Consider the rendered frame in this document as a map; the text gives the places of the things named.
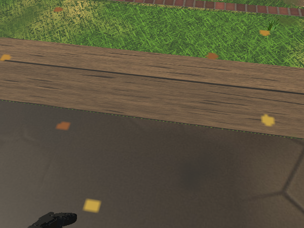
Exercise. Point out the left robot hand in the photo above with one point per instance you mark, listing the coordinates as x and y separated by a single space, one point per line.
51 220

